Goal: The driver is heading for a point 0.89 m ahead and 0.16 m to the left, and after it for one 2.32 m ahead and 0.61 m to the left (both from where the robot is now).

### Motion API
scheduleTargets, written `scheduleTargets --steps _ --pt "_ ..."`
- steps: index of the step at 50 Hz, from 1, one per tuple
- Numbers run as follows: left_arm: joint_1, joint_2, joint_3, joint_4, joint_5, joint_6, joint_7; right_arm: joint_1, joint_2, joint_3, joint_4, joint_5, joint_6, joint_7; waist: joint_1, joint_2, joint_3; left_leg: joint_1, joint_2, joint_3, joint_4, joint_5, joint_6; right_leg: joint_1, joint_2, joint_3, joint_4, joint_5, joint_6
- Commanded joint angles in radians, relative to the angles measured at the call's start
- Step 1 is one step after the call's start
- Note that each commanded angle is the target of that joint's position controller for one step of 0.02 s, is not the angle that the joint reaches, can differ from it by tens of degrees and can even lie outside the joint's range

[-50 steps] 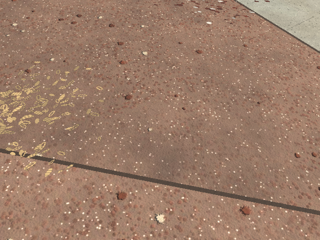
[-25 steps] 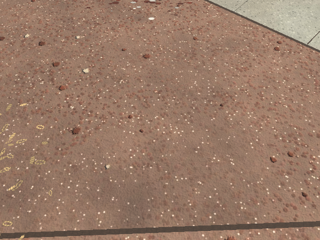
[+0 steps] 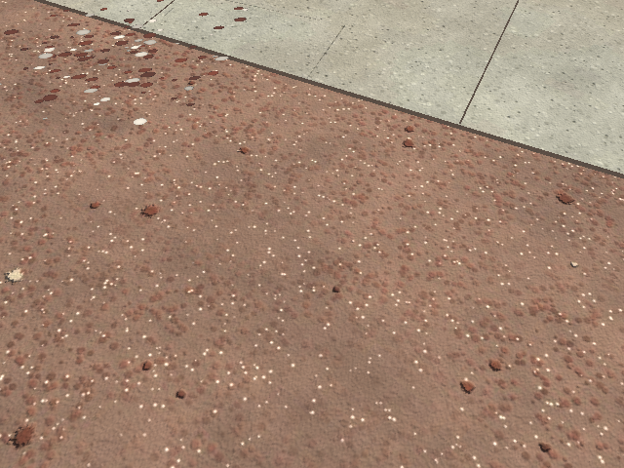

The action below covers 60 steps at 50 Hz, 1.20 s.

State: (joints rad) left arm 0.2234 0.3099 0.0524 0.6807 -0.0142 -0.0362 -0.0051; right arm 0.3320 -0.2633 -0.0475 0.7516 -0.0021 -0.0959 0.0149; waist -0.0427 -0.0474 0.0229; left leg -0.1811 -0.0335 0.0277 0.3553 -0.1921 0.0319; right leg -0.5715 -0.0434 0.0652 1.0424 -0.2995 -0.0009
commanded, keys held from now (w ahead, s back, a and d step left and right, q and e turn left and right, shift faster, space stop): w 0.24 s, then w+q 0.76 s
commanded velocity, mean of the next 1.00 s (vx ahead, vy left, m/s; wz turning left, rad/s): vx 0.50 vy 0.00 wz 0.26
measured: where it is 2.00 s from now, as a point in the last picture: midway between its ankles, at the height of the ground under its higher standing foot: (264, 332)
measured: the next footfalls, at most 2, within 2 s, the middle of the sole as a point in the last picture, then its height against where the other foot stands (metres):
right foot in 0.26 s outside the picture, level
left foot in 0.80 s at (262, 429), level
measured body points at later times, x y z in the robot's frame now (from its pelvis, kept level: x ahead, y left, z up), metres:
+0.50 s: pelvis +0.26 -0.07 +0.00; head +0.28 -0.09 +0.45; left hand +0.32 +0.21 -0.10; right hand +0.40 -0.34 -0.12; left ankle +0.32 +0.11 -0.66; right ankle +0.25 -0.15 -0.74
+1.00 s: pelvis +0.53 +0.01 +0.00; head +0.56 +0.03 +0.44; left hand +0.58 +0.32 -0.10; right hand +0.73 -0.21 -0.11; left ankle +0.54 +0.08 -0.74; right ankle +0.59 -0.15 -0.66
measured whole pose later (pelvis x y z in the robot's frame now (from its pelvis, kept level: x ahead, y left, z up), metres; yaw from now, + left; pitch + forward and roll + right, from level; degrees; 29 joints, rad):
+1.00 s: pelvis +0.53 +0.01 +0.00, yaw +21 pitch +1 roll +0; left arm 0.16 0.31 0.05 0.73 0.01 -0.10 0.00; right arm 0.28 -0.29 -0.07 0.68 0.01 -0.05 0.03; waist -0.02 -0.02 0.06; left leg -0.26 -0.12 -0.03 0.40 -0.16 0.11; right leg -0.54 -0.09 0.07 1.11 -0.33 0.02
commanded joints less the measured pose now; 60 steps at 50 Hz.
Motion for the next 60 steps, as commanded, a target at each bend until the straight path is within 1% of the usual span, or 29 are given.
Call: scheduleTargets --steps 1,4,8,10,12,13,14,15,16,18,20,23,26,30,35,38,39,40,41,42,43,44,45,46,47,50,55,57,60 --pt "-0.060 0.015 -0.007 -0.082 0.010 -0.022 -0.009 -0.036 -0.165 -0.040 -0.047 0.010 -0.013 -0.003 0.010 0.128 0.003 0.078 0.259 -0.217 -0.201 0.187 0.191 -0.101 -0.051 -0.003 -0.168 0.111 0.011" --pt "-0.152 0.007 -0.015 -0.094 0.004 -0.034 -0.022 -0.010 -0.190 -0.043 -0.021 0.019 -0.002 -0.005 -0.021 0.128 0.013 0.061 0.233 -0.136 -0.205 0.206 0.167 -0.017 -0.030 -0.040 -0.355 0.251 0.011" --pt "-0.237 0.032 -0.008 -0.123 -0.007 -0.041 -0.035 0.051 -0.212 -0.048 0.022 0.032 0.014 -0.005 -0.034 0.138 0.034 0.121 0.278 -0.137 -0.184 0.212 0.146 0.031 -0.007 -0.048 -0.466 0.263 -0.017" --pt "-0.223 0.054 0.001 -0.124 -0.005 -0.044 -0.039 0.051 -0.225 -0.052 0.035 0.035 0.025 -0.010 -0.005 0.143 0.025 0.163 0.297 -0.134 -0.138 0.288 0.127 0.085 0.007 -0.059 -0.510 0.215 -0.047" --pt "-0.039 0.109 0.035 -0.068 0.005 -0.042 -0.029 0.041 -0.213 -0.045 0.039 0.034 0.034 -0.016 0.099 0.118 -0.088 0.128 0.235 -0.061 0.093 0.533 0.083 0.370 0.053 -0.102 -0.565 0.216 -0.093" --pt "0.128 0.167 0.057 -0.036 0.013 -0.038 -0.017 0.042 -0.167 -0.024 0.021 0.017 0.032 -0.017 0.171 0.059 -0.212 -0.040 0.187 -0.031 0.348 0.383 0.045 0.647 -0.069 0.026 -0.541 0.217 -0.143" --pt "0.204 0.275 0.077 -0.026 0.026 -0.031 -0.010 0.143 -0.049 0.015 -0.013 0.005 0.017 -0.014 0.136 -0.208 -0.342 -0.427 0.021 0.004 0.736 -0.201 -0.028 0.974 -0.337 0.474 -0.612 0.079 -0.292" --pt "0.224 0.191 0.059 -0.021 0.015 -0.031 -0.011 0.113 -0.126 -0.002 0.005 0.027 0.001 -0.013 0.173 -0.164 -0.368 -0.541 0.019 -0.144 0.888 -0.387 -0.027 0.942 -0.362 0.642 -0.722 -0.076 -0.314" --pt "0.164 0.149 0.042 -0.017 0.011 -0.036 -0.012 0.034 -0.186 -0.024 -0.017 0.052 -0.006 -0.010 0.160 -0.108 -0.207 -0.609 0.066 -0.155 0.919 -0.314 -0.013 0.820 -0.331 0.493 -0.742 -0.075 -0.267" --pt "0.047 0.079 0.021 -0.016 0.016 -0.045 -0.018 -0.034 -0.168 -0.026 -0.024 0.035 0.003 -0.014 0.100 -0.049 -0.072 -0.557 0.137 -0.124 0.832 -0.158 -0.018 0.597 -0.244 0.275 -0.794 0.063 -0.217" --pt "-0.005 0.052 0.019 -0.008 0.027 -0.063 -0.021 0.007 -0.135 -0.027 -0.006 0.031 0.031 -0.013 0.048 -0.076 -0.045 -0.449 0.165 -0.133 0.791 -0.070 -0.029 0.473 -0.200 0.152 -0.857 0.174 -0.197" --pt "-0.006 0.067 0.029 0.027 0.031 -0.085 -0.016 -0.007 -0.099 -0.026 -0.009 0.030 0.055 -0.016 0.030 -0.029 -0.011 -0.468 0.161 -0.149 0.746 0.017 -0.047 0.429 -0.198 0.031 -0.903 0.324 -0.201" --pt "0.010 0.080 0.034 0.058 0.033 -0.085 -0.004 -0.073 -0.087 -0.025 -0.032 0.027 0.053 -0.011 0.044 -0.008 0.015 -0.516 0.150 -0.159 0.601 0.163 -0.052 0.463 -0.186 -0.065 -0.917 0.390 -0.188" --pt "0.045 0.112 0.040 0.089 0.024 -0.074 0.009 -0.206 -0.060 -0.010 -0.078 0.023 0.045 0.015 0.096 0.016 0.057 -0.495 0.137 -0.079 0.393 0.293 -0.033 0.503 -0.184 -0.163 -0.933 0.409 -0.162" --pt "0.122 0.141 0.049 0.136 0.006 -0.034 0.016 -0.333 -0.054 -0.004 -0.163 0.025 0.044 0.049 0.130 0.023 0.088 -0.556 0.111 -0.003 0.274 0.183 0.015 0.689 -0.235 -0.219 -0.846 0.575 -0.146" --pt "0.101 0.183 0.060 0.127 0.001 -0.011 0.031 -0.267 -0.096 -0.027 -0.180 0.024 0.053 0.058 0.062 -0.038 -0.001 -0.387 0.020 0.084 0.275 0.033 0.071 0.728 -0.234 -0.261 -0.650 1.052 -0.116" --pt "0.091 0.195 0.063 0.123 0.001 -0.003 0.037 -0.170 -0.131 -0.047 -0.164 0.026 0.057 0.054 0.005 -0.047 -0.059 -0.259 -0.016 0.097 0.269 0.003 0.097 0.707 -0.225 -0.270 -0.507 1.142 -0.105" --pt "0.068 0.192 0.060 0.116 -0.004 -0.001 0.041 -0.013 -0.182 -0.078 -0.128 0.027 0.059 0.040 -0.087 -0.022 -0.138 -0.017 -0.044 0.078 0.190 0.064 0.139 0.596 -0.191 -0.288 -0.293 1.070 -0.075" --pt "0.096 0.137 0.039 0.096 0.019 -0.014 0.040 0.113 -0.267 -0.105 -0.102 0.028 0.073 0.015 -0.119 0.120 -0.229 0.291 0.115 -0.176 0.174 0.095 0.203 0.327 -0.129 -0.285 0.020 0.604 -0.035" --pt "0.156 0.025 0.001 0.045 0.028 -0.047 0.020 0.048 -0.324 -0.108 -0.133 0.030 0.064 0.013 -0.007 0.323 -0.328 0.583 0.352 -0.766 0.041 -0.049 0.411 -0.097 0.108 -0.147 0.374 -0.254 0.023" --pt "0.053 0.119 0.020 0.032 0.001 -0.087 -0.001 0.071 -0.237 -0.082 -0.142 0.022 0.054 0.017 -0.084 0.175 -0.373 0.586 0.364 -0.809 -0.046 -0.109 0.385 -0.196 0.058 0.053 0.411 -0.246 -0.001" --pt "-0.030 0.134 0.023 -0.004 -0.031 -0.105 -0.009 0.045 -0.197 -0.071 -0.137 0.015 0.043 0.017 -0.076 0.127 -0.234 0.469 0.329 -0.656 -0.058 -0.061 0.338 -0.228 0.017 0.045 0.356 -0.165 -0.022" --pt "-0.038 0.112 0.017 -0.005 -0.018 -0.111 -0.004 -0.015 -0.181 -0.065 -0.136 0.017 0.036 0.020 -0.017 0.029 -0.127 0.307 0.280 -0.540 -0.069 0.053 0.303 -0.198 -0.025 0.035 0.248 -0.099 -0.022" --pt "-0.031 0.120 0.024 0.006 0.008 -0.105 0.003 -0.071 -0.148 -0.056 -0.147 0.016 0.032 0.016 0.017 0.028 -0.092 0.204 0.245 -0.461 -0.079 0.153 0.283 -0.141 -0.056 0.032 0.157 -0.063 -0.012" --pt "-0.009 0.121 0.028 0.011 0.017 -0.093 0.002 -0.101 -0.138 -0.050 -0.162 0.005 0.031 0.012 0.046 0.055 -0.070 0.120 0.220 -0.422 -0.100 0.219 0.280 -0.079 -0.069 0.033 0.126 -0.037 0.001" --pt "-0.003 0.087 0.022 0.006 0.032 -0.064 0.006 -0.102 -0.163 -0.057 -0.155 0.011 0.027 -0.004 0.067 0.068 -0.046 -0.017 0.187 -0.344 -0.135 0.326 0.285 -0.029 -0.064 -0.001 -0.005 0.017 0.059" --pt "-0.200 0.037 -0.003 -0.042 0.025 -0.066 -0.001 -0.038 -0.198 -0.068 -0.125 0.021 0.043 -0.027 -0.009 0.115 -0.018 -0.113 0.102 -0.259 -0.112 0.179 0.201 0.069 0.009 -0.026 -0.393 0.345 0.087" --pt "-0.244 0.053 0.001 -0.057 0.012 -0.072 -0.009 -0.001 -0.204 -0.071 -0.109 0.025 0.048 -0.028 -0.028 0.128 -0.022 -0.092 0.120 -0.304 -0.091 0.114 0.187 0.104 0.030 -0.013 -0.460 0.385 0.082" --pt "-0.240 0.099 0.020 -0.063 0.004 -0.084 -0.017 0.014 -0.189 -0.069 -0.099 0.030 0.054 -0.032 -0.011 0.155 -0.029 -0.006 0.161 -0.403 -0.007 0.042 0.165 0.131 0.031 0.029 -0.530 0.312 0.051"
